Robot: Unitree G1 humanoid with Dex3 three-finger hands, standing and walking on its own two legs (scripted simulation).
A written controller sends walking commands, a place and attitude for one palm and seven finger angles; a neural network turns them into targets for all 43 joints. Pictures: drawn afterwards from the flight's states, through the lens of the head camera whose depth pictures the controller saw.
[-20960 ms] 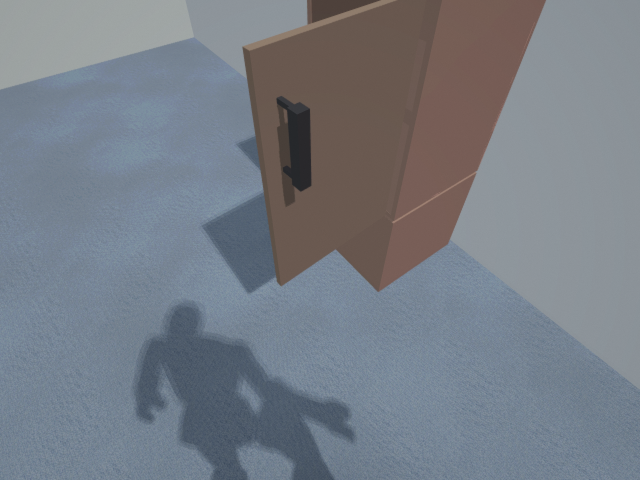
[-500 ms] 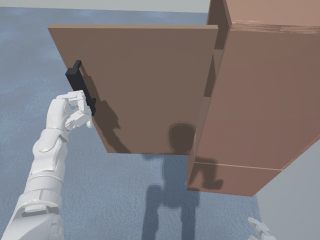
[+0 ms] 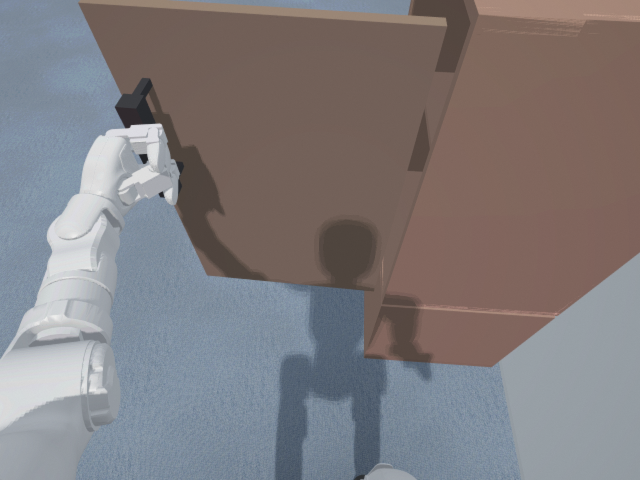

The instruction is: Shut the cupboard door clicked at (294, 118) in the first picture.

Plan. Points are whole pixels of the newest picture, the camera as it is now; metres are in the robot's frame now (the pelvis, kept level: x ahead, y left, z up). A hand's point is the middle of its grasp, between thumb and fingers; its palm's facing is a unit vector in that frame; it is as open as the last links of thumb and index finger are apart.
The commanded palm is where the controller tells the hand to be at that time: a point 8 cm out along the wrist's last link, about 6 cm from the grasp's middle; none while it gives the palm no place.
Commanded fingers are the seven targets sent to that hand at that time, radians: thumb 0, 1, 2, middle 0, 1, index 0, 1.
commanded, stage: push the door shut along its arc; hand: left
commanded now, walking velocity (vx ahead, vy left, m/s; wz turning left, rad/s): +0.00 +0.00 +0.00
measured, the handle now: (158, 141) +0.53 +0.21 +0.10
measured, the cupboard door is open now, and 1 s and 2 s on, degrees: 88 76 61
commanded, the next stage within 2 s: pull the fist back off the door in 1.28 s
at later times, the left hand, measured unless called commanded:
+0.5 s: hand (214, 139) +0.52 +0.13 +0.12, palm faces -0.29 -0.96 -0.01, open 3.1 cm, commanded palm +0.52 +0.19 +0.11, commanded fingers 0.00 0.90 0.90 -1.30 -1.50 -1.30 -1.50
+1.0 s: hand (236, 121) +0.55 +0.11 +0.12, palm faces -0.37 -0.93 -0.01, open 3.1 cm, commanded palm +0.57 +0.14 +0.11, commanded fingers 0.00 0.90 0.90 -1.30 -1.50 -1.30 -1.50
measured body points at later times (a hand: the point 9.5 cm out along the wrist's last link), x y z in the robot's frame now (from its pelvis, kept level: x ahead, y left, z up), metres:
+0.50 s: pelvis +0.00 +0.00 -0.01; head +0.11 +0.00 +0.43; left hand +0.53 +0.19 +0.12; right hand -0.01 -0.27 -0.12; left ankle -0.03 +0.09 -0.72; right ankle +0.04 -0.11 -0.72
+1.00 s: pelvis +0.02 -0.01 -0.02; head +0.15 -0.01 +0.41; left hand +0.57 +0.16 +0.12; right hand -0.02 -0.29 -0.12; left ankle -0.03 +0.09 -0.72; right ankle +0.04 -0.11 -0.72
